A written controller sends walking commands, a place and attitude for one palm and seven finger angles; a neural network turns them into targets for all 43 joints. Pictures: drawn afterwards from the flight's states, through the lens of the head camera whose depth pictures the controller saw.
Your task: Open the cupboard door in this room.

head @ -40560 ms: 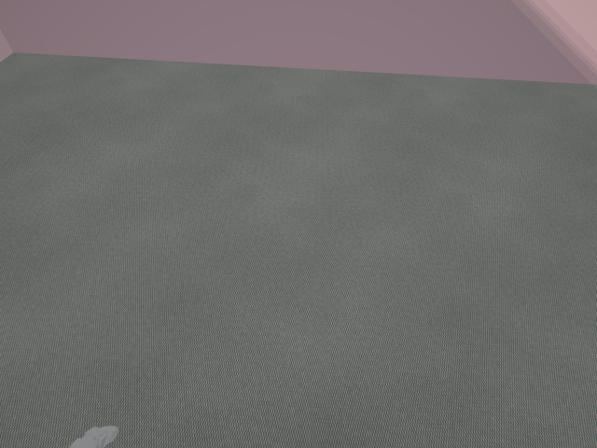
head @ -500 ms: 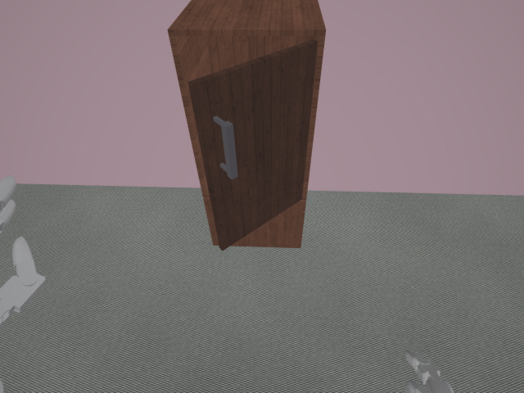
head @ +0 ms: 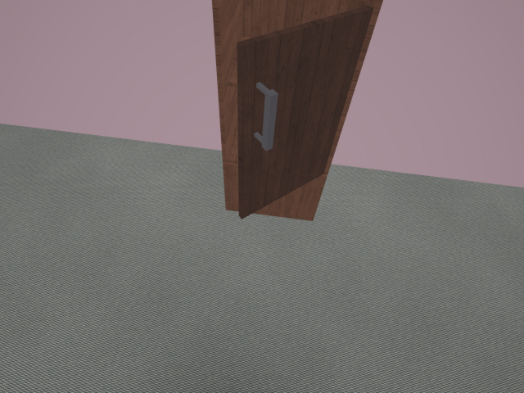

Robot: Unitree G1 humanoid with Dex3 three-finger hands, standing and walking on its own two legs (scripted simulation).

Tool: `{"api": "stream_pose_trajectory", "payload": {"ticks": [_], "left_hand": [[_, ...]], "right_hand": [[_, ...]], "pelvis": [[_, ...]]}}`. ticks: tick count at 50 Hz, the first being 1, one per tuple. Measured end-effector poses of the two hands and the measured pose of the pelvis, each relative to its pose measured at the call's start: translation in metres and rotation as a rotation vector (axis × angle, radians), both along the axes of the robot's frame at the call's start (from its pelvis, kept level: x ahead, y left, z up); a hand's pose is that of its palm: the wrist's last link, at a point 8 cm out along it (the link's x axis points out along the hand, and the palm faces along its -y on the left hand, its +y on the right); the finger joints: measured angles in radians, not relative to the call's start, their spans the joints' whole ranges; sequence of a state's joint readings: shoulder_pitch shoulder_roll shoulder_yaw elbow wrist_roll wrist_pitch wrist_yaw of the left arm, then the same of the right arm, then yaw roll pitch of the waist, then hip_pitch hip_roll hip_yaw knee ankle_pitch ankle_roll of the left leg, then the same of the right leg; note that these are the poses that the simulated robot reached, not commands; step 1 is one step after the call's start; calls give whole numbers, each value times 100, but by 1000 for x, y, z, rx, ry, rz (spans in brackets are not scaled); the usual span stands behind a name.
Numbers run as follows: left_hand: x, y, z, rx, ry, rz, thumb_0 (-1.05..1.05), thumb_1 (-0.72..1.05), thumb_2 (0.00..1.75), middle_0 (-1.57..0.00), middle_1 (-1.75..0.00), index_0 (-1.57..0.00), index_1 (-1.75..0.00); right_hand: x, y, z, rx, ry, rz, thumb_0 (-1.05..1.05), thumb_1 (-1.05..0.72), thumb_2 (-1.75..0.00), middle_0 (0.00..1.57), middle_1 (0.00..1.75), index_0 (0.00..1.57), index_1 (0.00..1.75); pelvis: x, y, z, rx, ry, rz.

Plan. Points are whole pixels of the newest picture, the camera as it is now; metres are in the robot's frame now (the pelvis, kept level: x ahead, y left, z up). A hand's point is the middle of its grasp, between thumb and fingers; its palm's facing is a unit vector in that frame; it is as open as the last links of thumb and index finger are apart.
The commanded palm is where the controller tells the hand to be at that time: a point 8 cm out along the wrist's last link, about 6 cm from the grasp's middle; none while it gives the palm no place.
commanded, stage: let the arm hang, fingers relaxed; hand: left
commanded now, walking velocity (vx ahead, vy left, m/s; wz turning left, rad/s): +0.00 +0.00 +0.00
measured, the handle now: (264, 117) +0.68 +0.05 +0.00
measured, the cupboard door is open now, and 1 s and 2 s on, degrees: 43 43 43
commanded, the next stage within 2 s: look to check the result in 0.60 s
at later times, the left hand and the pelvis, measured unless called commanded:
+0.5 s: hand out of the picture +0.06 +0.20 -0.17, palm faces -0.03 -0.97 -0.25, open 7.4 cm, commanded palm none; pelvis +0.00 +0.00 +0.00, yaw -1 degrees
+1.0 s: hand out of the picture +0.07 +0.20 -0.16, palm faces -0.05 -0.96 -0.29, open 7.4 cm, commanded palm none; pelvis +0.02 -0.02 +0.01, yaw -2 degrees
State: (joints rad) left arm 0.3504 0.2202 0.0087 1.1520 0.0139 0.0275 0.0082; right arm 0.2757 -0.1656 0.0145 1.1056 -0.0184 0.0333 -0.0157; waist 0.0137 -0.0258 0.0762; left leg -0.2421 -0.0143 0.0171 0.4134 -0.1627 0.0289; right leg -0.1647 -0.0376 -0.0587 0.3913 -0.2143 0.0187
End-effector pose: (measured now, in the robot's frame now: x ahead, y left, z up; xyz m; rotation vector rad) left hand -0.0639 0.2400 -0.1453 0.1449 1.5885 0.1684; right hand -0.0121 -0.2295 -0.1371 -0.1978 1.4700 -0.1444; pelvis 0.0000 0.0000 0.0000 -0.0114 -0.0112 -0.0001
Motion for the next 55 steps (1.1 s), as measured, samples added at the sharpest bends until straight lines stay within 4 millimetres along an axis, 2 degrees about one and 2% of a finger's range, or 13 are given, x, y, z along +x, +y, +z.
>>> {"api": "stream_pose_trajectory", "payload": {"ticks": [3,7,13,21,28,33,40,55], "left_hand": [[-8,9,6,22,29,1,1,93,90,-20,-30,-21,-30],[-1,16,9,46,14,-10,1,91,90,-20,-30,-20,-30],[37,20,9,63,-89,-43,1,91,90,-20,-30,-20,-30],[97,11,11,57,-244,-96,0,90,90,-20,-30,-20,-30],[128,4,14,52,-307,-127,0,90,90,-20,-30,-21,-30],[135,3,15,59,-307,-135,0,90,90,-20,-30,-21,-30],[132,7,17,78,-278,-131,1,90,90,-20,-30,-21,-30],[127,4,18,86,-248,-122,1,90,90,-20,-30,-21,-30]], "right_hand": [[-10,8,-3,16,24,-20,0,-90,-89,20,30,21,30],[-12,16,-8,34,18,-37,0,-90,-89,20,30,21,30],[2,15,-12,45,-37,-45,0,-90,-89,20,30,21,30],[29,-3,-9,23,-124,-42,0,-90,-89,20,30,21,30],[41,-25,-3,-11,-151,-36,0,-90,-89,20,30,20,30],[44,-38,0,-31,-143,-31,0,-90,-89,20,30,20,30],[47,-50,2,-46,-128,-26,0,-90,-89,20,30,20,30],[63,-55,4,-44,-139,-9,0,-90,-89,20,30,20,30]], "pelvis": [[0,4,1,4,-1,-2],[0,8,1,9,-4,-7],[1,8,1,15,-9,-15],[3,2,2,17,-17,-23],[5,-5,3,14,-18,-27],[8,-10,4,13,-15,-28],[12,-16,5,12,-13,-29],[18,-23,6,10,-13,-29]]}}
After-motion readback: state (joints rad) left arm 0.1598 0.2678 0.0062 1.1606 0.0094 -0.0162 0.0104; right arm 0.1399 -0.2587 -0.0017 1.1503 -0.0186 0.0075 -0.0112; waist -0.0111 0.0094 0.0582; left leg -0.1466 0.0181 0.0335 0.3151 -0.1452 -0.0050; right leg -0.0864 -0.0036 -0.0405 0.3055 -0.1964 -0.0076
